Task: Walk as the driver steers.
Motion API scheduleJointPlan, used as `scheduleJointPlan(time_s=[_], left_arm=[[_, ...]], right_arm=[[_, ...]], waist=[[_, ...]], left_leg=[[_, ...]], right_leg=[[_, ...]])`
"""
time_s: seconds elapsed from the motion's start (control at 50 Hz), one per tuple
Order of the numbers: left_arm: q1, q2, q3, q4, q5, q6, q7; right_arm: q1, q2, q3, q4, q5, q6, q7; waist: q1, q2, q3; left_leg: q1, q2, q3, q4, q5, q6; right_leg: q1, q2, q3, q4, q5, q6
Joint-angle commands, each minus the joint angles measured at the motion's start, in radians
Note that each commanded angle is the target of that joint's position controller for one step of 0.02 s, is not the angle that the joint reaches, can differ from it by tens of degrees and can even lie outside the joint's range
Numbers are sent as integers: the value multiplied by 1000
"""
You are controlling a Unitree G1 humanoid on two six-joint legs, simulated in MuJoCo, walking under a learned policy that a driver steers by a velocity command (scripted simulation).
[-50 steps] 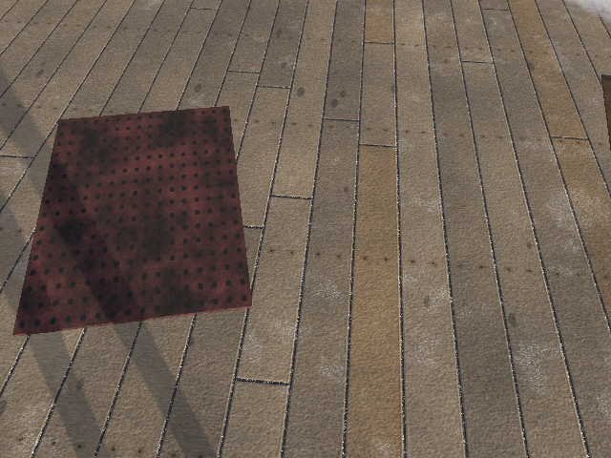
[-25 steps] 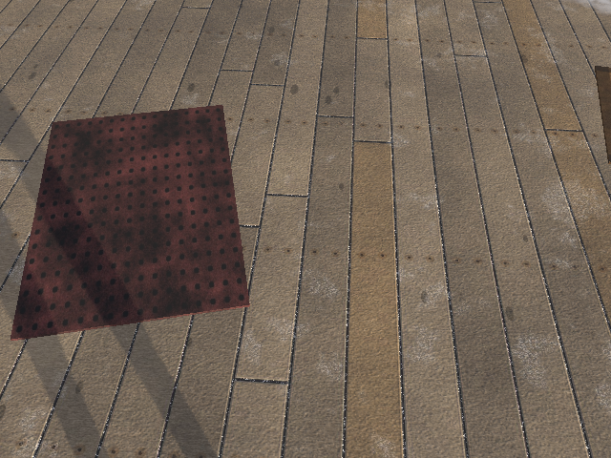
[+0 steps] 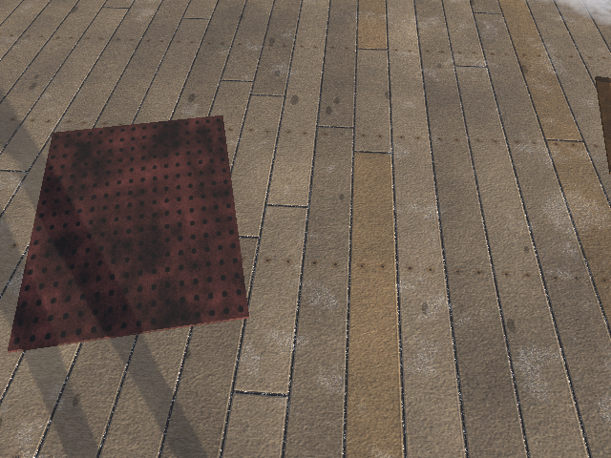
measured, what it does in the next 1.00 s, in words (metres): walks ahead: right foot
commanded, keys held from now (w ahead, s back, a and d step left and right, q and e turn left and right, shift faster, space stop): w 1.00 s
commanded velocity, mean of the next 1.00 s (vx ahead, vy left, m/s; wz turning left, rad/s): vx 0.43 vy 0.00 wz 0.00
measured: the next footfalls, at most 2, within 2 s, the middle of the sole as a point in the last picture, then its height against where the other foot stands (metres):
right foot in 0.54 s outside the picture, level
left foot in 1.08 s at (274, 395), level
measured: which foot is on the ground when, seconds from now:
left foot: down 0.00-0.56, up 0.58-1.00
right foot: down 0.00-0.16, up 0.18-0.52, down 0.54-1.00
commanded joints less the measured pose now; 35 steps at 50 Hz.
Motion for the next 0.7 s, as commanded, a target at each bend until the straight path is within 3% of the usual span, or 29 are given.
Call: scheduleJointPlan(time_s=[0.02, 0.06, 0.08, 0.12, 0.14, 0.16, 0.18, 0.2, 0.22, 0.24, 0.3, 0.34, 0.42, 0.46, 0.5, 0.52, 0.54, 0.56, 0.58, 0.6, 0.62, 0.64, 0.68, 0.7], left_arm=[[101, 112, 29, -17, 1, -6, -3], [157, 147, 48, -5, 5, -14, -6], [156, 157, 55, -7, 4, -17, -8], [71, 164, 62, -37, -2, -22, -13], [-5, 154, 62, -63, -8, -23, -17], [-94, 124, 55, -104, -14, -31, -21], [-172, 56, 37, -155, -21, -48, -28], [-199, 94, 40, -182, 16, -61, -33], [-188, 113, 46, -172, 30, -70, -39], [-152, 98, 45, -157, 27, -78, -49], [-154, 98, 52, -166, 24, -75, -73], [-214, 85, 48, -199, 24, -66, -75], [-386, 58, 26, -284, 10, -55, -77], [-369, 82, 30, -293, 4, -51, -68], [-234, 132, 50, -259, 1, -56, -51], [-91, 158, 65, -213, 0, -63, -42], [53, 194, 82, -169, 11, -70, -31], [197, 286, 105, -148, 36, -73, -24], [174, 310, 110, -149, 30, -63, -35], [41, 268, 102, -169, 3, -62, -43], [-53, 200, 82, -189, -4, -70, -47], [-83, 149, 67, -182, 2, -81, -49], [-63, 103, 47, -151, 8, -100, -42], [-28, 101, 45, -136, 7, -110, -41]], right_arm=[[24, -54, -11, -48, -10, -14, 9], [0, -29, -7, -74, -16, -37, 21], [-13, -44, -11, -86, -17, -48, 27], [43, -49, -16, -81, -9, -67, 38], [130, -32, -15, -54, -2, -73, 40], [236, -55, -23, -26, -1, -79, 33], [347, -155, -52, 2, 4, -83, 23], [370, -187, -67, 11, 2, -75, 22], [318, -144, -59, -7, -4, -76, 21], [277, -125, -54, -24, -3, -81, 22], [218, -108, -43, -45, -1, -101, 21], [234, -102, -37, -40, 2, -107, 21], [237, -120, -31, -38, 0, -110, 16], [223, -145, -34, -39, 2, -115, 14], [209, -172, -39, -39, 3, -117, 11], [192, -185, -42, -42, 5, -113, 11], [176, -188, -42, -49, 6, -112, 16], [199, -130, -29, -77, 4, -112, 23], [286, -73, -32, -81, 36, -105, 32], [193, -145, -47, -106, 9, -99, 32], [92, -152, -52, -136, -1, -101, 40], [63, -135, -52, -141, -2, -102, 45], [83, -95, -51, -135, -22, -75, 58], [90, -81, -52, -133, -25, -64, 64]], waist=[[27, -64, 188], [42, -136, 146], [40, -134, 136], [-17, -104, 133], [-69, -84, 144], [-122, 3, 160], [-165, 231, 166], [-156, 226, 227], [-115, 98, 233], [-80, 52, 211], [-32, 66, 156], [-28, 75, 150], [-45, 107, 172], [-23, 122, 145], [44, 119, 58], [108, 108, -19], [169, 95, -88], [191, -36, -203], [115, -231, -288], [72, -86, -146], [54, -32, -32], [19, 15, 41], [-36, -6, 69], [-44, -22, 72]], left_leg=[[-281, 27, -54, -1, -265, 61], [-311, -1, 36, 124, -103, 45], [-285, 8, 63, 146, -62, 40], [-125, 21, 65, 70, -51, 52], [33, 10, 51, -33, -45, 69], [206, 69, -75, -155, -97, 94], [294, 256, -392, -337, -324, 151], [290, 380, -521, -377, -263, 196], [257, 371, -467, -356, -155, 199], [244, 340, -393, -353, -35, 184], [229, 263, -218, -365, 214, 151], [213, 234, -139, -344, 440, 144], [111, 200, -51, -333, 667, 127], [110, 216, -26, -289, 884, 113], [148, 227, 1, -111, 1161, 88], [138, 216, 20, 57, 1170, 72], [20, 186, 34, 257, 1006, 62], [-157, 115, 73, 571, 533, 57], [-417, -61, 56, 933, -113, 30], [-496, 25, -7, 964, -26, 49], [-503, 67, 3, 916, 59, 54], [-464, 99, 11, 853, 95, 57], [-370, 130, 17, 758, 96, 43], [-356, 130, 30, 727, 96, 36]], right_leg=[[-21, -163, 273, -172, -492, -118], [57, -268, 433, -267, -509, -181], [40, -301, 470, -301, -496, -199], [-96, -277, 409, -283, -444, -174], [-224, -220, 327, -228, -419, -139], [-402, -135, 210, -78, -351, -90], [-557, 8, -4, 217, -207, -28], [-655, -22, -57, 368, -195, -25], [-653, -65, -24, 459, -141, -26], [-626, -82, -15, 498, -90, -19], [-581, -97, -40, 519, 22, 4], [-576, -82, -80, 493, 60, 12], [-424, -46, -140, 243, 143, 6], [-287, -15, -165, 165, 157, -30], [-109, 29, -163, 132, 149, -69], [50, 38, -152, 75, 178, -91], [257, -18, -97, 42, 167, -113], [456, -275, 194, 20, -31, -154], [553, -485, 715, -174, -76, -303], [401, -440, 655, -235, -182, -282], [253, -405, 507, -260, -162, -259], [129, -359, 400, -294, -56, -231], [1, -287, 249, -317, 78, -186], [-15, -275, 212, -322, 146, -184]])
